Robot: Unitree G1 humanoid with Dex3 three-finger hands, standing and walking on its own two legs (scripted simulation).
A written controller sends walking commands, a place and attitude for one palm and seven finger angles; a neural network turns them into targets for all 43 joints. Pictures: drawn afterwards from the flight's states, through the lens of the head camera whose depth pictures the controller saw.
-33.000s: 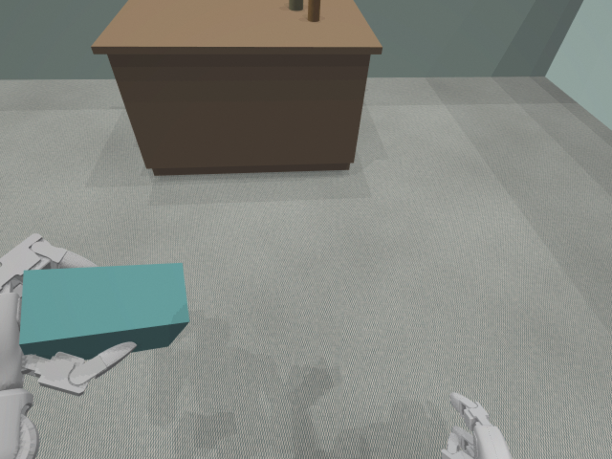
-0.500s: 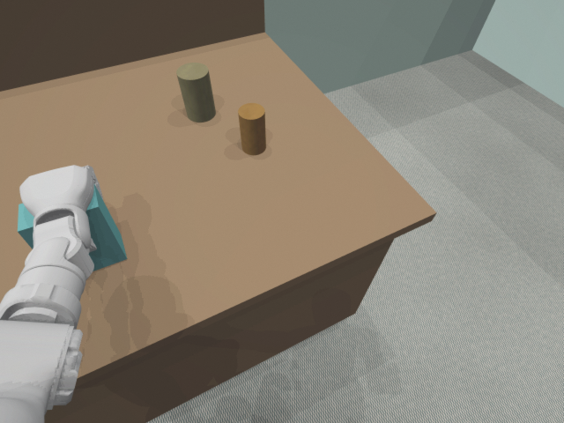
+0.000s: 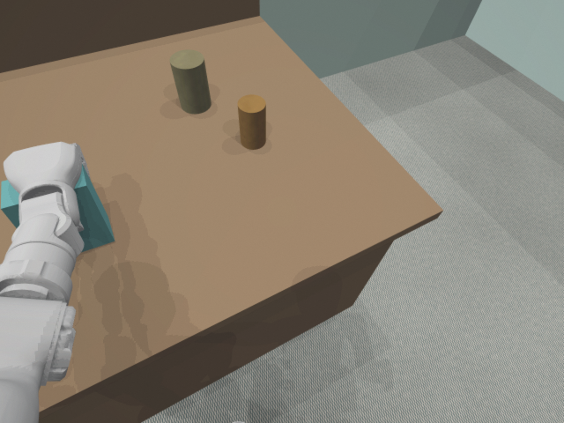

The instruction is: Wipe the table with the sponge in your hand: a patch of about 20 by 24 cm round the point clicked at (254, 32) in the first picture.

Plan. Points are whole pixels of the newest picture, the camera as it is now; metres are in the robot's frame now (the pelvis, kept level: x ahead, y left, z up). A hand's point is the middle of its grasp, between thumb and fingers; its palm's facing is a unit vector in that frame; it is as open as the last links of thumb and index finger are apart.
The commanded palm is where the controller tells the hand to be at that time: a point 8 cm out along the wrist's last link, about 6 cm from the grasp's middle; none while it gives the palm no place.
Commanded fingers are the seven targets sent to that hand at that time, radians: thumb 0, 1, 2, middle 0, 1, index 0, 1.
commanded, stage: slide across to the middle lane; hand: left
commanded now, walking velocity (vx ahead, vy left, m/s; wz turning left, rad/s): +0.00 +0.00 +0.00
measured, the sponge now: (68, 223) +0.42 +0.34 -0.01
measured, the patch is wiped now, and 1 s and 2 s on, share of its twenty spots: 0.20 0.25 0.40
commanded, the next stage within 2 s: wipe back along the middle lane in 0.46 s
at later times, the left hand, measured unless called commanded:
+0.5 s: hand (101, 183) +0.46 +0.28 +0.04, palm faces -0.10 -0.03 -0.99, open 10.1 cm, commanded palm +0.44 +0.26 +0.10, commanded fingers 0.00 0.10 1.30 -1.20 -1.60 -1.20 -1.60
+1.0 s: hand (121, 196) +0.43 +0.25 +0.04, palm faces -0.06 -0.02 -1.00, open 10.2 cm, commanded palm +0.40 +0.23 +0.08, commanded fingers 0.00 0.10 1.30 -1.20 -1.60 -1.20 -1.60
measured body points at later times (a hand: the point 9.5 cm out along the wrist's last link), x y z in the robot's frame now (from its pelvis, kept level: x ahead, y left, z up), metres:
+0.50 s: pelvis +0.02 +0.00 +0.01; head +0.08 +0.01 +0.45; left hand +0.46 +0.28 +0.10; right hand +0.11 -0.25 -0.12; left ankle +0.00 +0.07 -0.72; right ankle +0.00 -0.12 -0.72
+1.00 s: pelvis +0.02 -0.01 +0.01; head +0.06 -0.02 +0.46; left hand +0.43 +0.24 +0.10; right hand +0.13 -0.27 -0.12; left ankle +0.00 +0.07 -0.72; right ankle +0.00 -0.12 -0.72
